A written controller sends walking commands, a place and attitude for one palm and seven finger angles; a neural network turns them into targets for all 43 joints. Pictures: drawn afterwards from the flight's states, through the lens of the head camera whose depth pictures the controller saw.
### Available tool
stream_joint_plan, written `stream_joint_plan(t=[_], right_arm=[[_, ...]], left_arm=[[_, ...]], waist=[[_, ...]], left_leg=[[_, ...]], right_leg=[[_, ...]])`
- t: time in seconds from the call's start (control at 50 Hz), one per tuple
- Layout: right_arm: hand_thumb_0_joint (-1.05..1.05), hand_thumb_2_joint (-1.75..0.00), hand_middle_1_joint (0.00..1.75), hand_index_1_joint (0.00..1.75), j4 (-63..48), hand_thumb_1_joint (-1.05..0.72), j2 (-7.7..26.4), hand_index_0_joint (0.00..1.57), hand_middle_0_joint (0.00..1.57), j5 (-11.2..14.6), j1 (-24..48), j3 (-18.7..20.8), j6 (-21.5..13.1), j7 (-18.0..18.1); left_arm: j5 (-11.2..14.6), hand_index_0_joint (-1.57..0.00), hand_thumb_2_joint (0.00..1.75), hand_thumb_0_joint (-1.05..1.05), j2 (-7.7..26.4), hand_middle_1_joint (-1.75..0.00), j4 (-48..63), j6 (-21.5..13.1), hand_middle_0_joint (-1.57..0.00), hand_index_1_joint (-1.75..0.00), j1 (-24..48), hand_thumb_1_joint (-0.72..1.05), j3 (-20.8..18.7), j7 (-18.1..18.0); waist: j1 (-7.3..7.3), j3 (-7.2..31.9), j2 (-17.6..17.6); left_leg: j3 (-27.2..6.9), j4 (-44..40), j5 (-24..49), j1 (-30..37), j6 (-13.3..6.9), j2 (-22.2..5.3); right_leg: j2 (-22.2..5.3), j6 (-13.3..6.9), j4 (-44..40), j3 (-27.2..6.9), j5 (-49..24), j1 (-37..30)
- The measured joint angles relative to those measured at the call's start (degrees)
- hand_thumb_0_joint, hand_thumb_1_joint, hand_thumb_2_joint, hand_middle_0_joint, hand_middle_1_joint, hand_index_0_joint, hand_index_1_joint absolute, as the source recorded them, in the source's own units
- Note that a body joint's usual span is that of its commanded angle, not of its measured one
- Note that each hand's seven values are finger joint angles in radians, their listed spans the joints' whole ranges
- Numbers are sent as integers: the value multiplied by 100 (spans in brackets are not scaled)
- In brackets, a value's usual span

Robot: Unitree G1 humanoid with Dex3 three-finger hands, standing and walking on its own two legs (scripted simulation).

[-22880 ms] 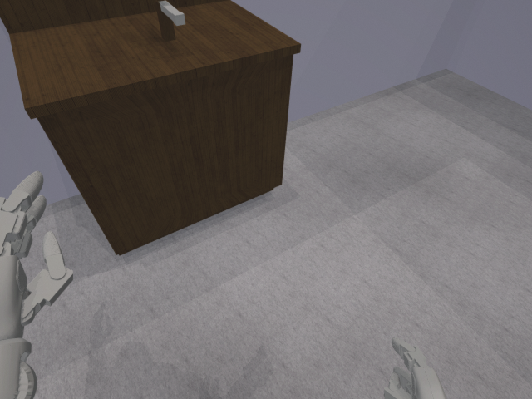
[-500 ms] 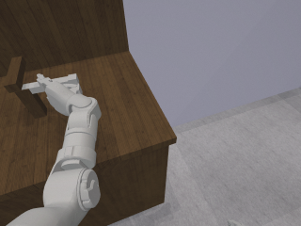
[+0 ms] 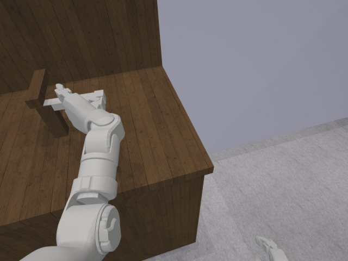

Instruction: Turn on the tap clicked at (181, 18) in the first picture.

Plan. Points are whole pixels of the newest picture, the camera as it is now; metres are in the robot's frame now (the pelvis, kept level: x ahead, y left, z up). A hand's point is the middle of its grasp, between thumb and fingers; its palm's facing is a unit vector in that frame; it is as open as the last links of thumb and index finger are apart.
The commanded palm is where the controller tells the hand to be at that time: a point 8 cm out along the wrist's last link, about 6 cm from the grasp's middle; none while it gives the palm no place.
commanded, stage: lift the hand up off the lever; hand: left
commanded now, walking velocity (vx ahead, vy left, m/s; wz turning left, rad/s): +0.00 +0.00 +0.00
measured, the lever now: (100, 97) +0.49 +0.24 +0.13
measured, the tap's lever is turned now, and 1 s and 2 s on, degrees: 86 86 86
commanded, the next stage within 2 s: draw the hand back beside the body in 1.04 s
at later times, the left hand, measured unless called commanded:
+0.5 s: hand (95, 97) +0.41 +0.21 +0.20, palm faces +0.80 -0.60 -0.03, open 7.8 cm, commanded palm +0.36 +0.23 +0.20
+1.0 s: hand (91, 94) +0.41 +0.21 +0.20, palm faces +0.79 -0.62 -0.01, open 7.8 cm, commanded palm +0.35 +0.23 +0.21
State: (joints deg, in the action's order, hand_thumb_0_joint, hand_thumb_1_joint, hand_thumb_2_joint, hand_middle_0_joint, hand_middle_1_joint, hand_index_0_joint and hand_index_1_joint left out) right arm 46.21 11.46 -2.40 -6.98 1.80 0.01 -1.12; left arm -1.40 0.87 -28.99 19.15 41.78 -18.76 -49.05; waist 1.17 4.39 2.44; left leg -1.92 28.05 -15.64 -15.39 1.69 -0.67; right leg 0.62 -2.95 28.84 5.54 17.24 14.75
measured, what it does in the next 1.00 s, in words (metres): stands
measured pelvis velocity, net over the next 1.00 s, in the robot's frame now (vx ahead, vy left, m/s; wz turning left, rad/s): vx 0.00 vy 0.00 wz -0.01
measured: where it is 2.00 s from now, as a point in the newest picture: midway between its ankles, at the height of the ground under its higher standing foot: outside the picture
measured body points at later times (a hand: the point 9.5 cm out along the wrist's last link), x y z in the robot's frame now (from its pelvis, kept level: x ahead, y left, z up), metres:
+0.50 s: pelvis -0.01 +0.00 +0.00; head -0.02 -0.03 +0.45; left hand +0.36 +0.23 +0.20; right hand +0.15 -0.24 -0.11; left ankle -0.01 +0.14 -0.74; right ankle -0.02 -0.08 -0.74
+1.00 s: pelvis +0.00 +0.00 +0.01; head -0.02 -0.02 +0.46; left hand +0.36 +0.24 +0.21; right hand +0.17 -0.23 -0.11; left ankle -0.01 +0.14 -0.74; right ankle -0.02 -0.08 -0.74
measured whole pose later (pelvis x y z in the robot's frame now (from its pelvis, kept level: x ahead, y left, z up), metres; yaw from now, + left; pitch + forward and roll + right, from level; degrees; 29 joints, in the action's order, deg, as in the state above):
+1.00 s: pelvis +0.00 +0.00 +0.01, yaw -1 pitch +0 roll +0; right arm 47.2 12.5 -0.2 -6.0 1.6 0.1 -0.3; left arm 1.5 2.4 -20.4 25.1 39.5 -17.4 -46.1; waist 2.4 3.2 2.9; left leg -1.1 23.5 -13.6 -10.1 1.5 -0.8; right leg 0.8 -2.7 24.1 4.8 14.9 9.6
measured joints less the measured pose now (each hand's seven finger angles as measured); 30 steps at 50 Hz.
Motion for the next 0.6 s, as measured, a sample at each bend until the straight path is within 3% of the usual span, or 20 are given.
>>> stream_joint_plan(t=[0.6], right_arm=[[1,-90,30,30,145,-91,75,20,20,179,77,-44,-51,119]], left_arm=[[178,-14,90,2,215,-15,106,333,-15,-15,146,90,15,174]], waist=[[35,-93,41]], left_leg=[[23,-377,255,329,8,-43]], right_leg=[[53,-17,-397,-18,-276,-325]])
